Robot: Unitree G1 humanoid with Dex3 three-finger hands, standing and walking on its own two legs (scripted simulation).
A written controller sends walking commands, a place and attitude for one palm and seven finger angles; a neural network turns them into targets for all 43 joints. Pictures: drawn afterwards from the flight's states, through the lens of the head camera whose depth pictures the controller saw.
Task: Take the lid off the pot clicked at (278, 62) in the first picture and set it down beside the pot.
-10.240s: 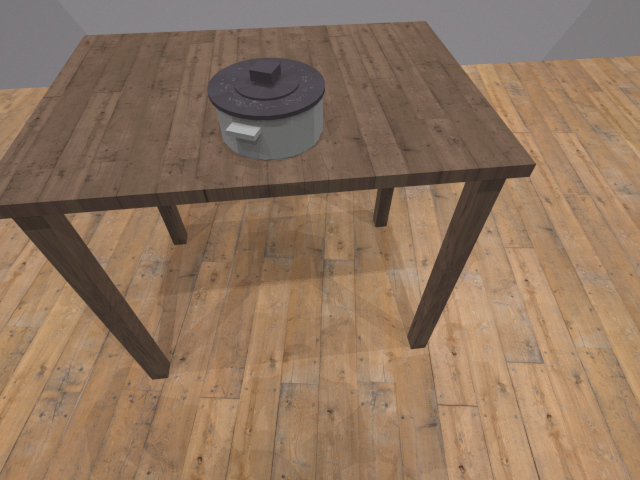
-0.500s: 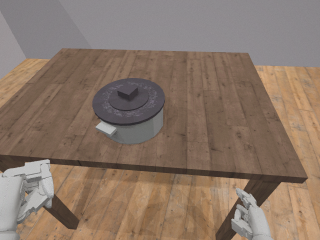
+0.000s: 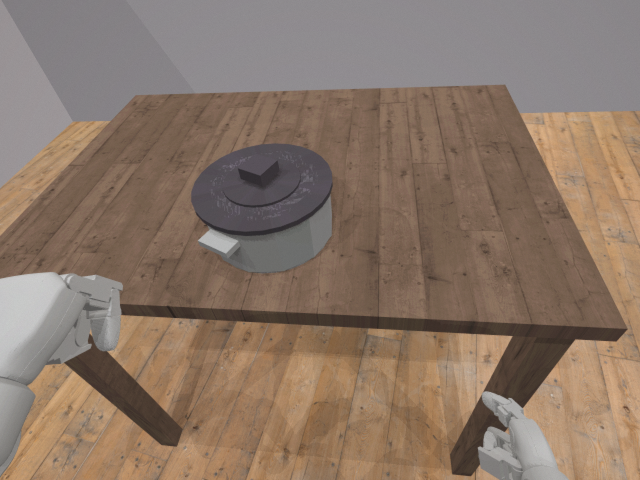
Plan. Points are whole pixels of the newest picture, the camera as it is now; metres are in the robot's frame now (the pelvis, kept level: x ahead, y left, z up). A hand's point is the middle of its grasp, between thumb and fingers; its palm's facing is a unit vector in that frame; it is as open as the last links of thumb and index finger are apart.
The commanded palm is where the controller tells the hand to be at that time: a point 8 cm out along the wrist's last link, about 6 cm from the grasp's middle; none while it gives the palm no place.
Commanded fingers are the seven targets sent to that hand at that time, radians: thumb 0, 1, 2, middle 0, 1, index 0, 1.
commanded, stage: reach forward and open the fingers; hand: left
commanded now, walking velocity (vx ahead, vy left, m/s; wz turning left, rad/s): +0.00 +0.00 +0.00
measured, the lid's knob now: (259, 169) +0.48 +0.16 +0.16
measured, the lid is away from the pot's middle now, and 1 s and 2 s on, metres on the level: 0.00 0.00 0.00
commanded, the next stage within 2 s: move the open hand above the knob in 0.86 s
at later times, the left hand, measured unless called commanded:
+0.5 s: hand (70, 305) +0.21 +0.27 +0.19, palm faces -0.09 -0.05 -0.99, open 6.7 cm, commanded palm +0.19 +0.26 +0.26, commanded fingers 0.00 -0.27 1.58 -0.90 -0.15 -0.90 -0.15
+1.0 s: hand (83, 257) +0.25 +0.26 +0.22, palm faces -0.01 -0.05 -1.00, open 9.7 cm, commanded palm +0.22 +0.25 +0.29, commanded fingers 0.00 -0.33 1.62 -0.88 -0.08 -0.88 -0.08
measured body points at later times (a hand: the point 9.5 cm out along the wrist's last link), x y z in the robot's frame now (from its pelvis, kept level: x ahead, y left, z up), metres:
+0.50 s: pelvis -0.05 +0.01 +0.01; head -0.04 -0.02 +0.46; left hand +0.21 +0.27 +0.24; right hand +0.20 -0.19 -0.07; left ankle +0.03 +0.12 -0.73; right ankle -0.03 -0.12 -0.73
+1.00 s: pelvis -0.06 +0.01 +0.01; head -0.07 -0.03 +0.45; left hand +0.24 +0.26 +0.27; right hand +0.17 -0.19 -0.08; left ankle +0.03 +0.12 -0.73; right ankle -0.03 -0.12 -0.73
